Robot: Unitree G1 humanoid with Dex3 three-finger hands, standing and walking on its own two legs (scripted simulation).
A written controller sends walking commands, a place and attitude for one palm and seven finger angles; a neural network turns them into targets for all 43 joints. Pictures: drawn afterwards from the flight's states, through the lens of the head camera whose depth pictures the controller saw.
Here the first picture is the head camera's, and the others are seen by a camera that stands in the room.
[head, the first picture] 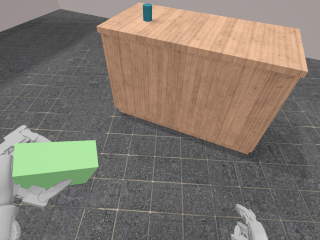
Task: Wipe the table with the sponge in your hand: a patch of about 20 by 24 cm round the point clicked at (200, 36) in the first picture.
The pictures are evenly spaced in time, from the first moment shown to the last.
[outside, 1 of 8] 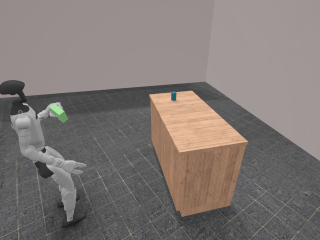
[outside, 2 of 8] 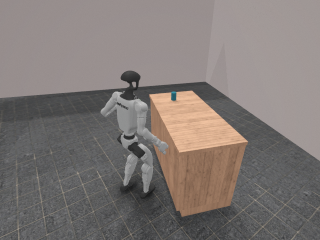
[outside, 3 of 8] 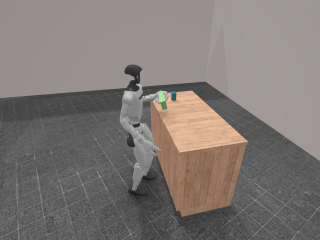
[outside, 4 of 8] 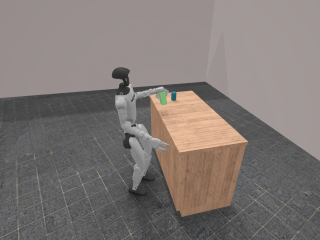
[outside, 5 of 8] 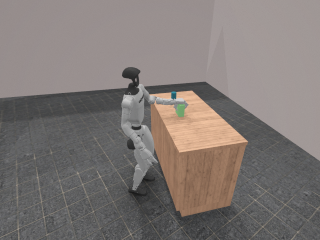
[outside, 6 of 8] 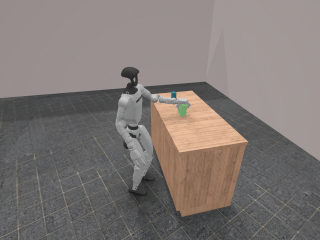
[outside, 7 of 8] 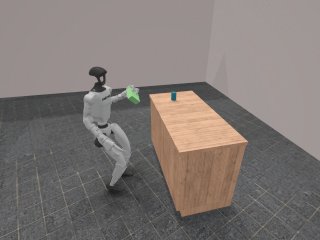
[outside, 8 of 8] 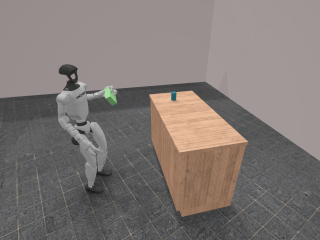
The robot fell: no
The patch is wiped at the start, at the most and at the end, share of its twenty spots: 0.00 1.00 1.00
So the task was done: yes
